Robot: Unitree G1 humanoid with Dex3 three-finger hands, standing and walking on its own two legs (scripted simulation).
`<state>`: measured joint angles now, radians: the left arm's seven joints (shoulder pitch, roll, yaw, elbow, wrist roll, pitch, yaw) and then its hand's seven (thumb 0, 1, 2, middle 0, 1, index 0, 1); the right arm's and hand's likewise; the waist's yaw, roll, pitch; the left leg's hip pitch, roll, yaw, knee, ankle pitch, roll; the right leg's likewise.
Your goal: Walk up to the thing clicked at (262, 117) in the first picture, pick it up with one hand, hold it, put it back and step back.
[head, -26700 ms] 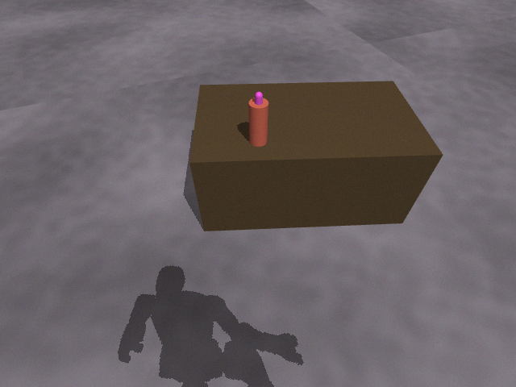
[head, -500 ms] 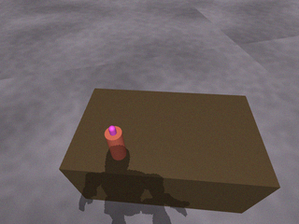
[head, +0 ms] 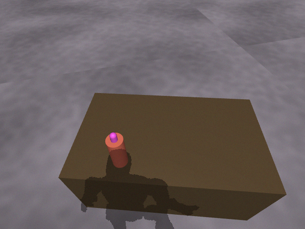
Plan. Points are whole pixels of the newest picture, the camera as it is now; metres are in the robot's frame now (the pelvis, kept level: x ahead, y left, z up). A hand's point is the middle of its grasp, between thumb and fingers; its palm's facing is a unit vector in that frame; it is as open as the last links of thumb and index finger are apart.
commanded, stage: stand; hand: left
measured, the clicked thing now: (116, 148) +0.48 +0.18 -0.22
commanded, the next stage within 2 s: step back in 0.48 s
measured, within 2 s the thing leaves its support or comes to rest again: neither
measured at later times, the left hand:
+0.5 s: hand out of the picture +0.07 +0.25 -0.15, palm faces +0.01 -0.94 -0.35, open 7.4 cm
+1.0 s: hand out of the picture +0.05 +0.32 -0.18, palm faces -0.08 -0.93 -0.37, open 7.4 cm
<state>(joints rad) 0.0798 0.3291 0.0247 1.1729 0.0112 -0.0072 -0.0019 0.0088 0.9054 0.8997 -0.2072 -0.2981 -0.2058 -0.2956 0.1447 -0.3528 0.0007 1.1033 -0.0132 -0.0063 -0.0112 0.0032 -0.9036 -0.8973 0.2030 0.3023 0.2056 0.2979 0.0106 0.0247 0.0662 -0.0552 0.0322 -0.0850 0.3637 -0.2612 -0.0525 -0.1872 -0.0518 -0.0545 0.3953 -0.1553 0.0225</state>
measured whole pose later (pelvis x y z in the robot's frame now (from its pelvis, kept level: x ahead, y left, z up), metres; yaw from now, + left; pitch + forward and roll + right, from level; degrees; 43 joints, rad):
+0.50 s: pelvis +0.00 -0.01 +0.00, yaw +0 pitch -2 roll +0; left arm 0.10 0.33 0.03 1.16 0.01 0.00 -0.01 0.01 0.91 0.90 -0.21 -0.30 -0.21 -0.30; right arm 0.15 -0.36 0.00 1.10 -0.01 0.00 0.00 0.00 -0.90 -0.90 0.20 0.30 0.21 0.30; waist 0.01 0.03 0.08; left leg -0.07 0.04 -0.08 0.36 -0.26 -0.06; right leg -0.21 -0.04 -0.05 0.40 -0.15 0.01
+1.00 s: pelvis -0.09 +0.07 -0.01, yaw -2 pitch +0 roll +0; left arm 0.05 0.39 0.06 0.91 0.01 0.06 0.03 0.01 0.91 0.90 -0.21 -0.30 -0.20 -0.29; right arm 0.17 -0.35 -0.06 0.94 -0.03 0.04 -0.02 0.00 -0.90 -0.90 0.21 0.30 0.21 0.30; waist -0.02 -0.05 0.20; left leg -0.26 -0.04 0.03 0.56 -0.30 0.05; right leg -0.47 0.10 0.13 1.03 -0.43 0.00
